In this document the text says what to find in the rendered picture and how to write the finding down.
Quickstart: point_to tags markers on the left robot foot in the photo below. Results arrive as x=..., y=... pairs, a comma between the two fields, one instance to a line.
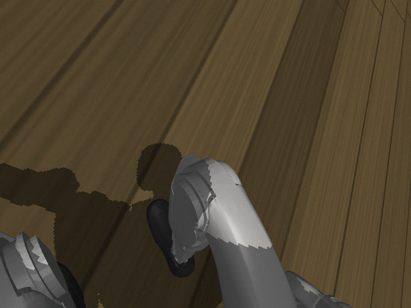
x=73, y=287

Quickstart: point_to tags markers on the right robot arm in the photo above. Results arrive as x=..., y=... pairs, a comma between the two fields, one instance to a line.
x=330, y=301

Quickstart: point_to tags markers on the right robot foot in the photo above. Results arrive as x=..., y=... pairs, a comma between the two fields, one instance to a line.
x=157, y=218

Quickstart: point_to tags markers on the right robot hand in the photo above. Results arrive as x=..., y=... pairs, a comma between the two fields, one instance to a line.
x=306, y=295

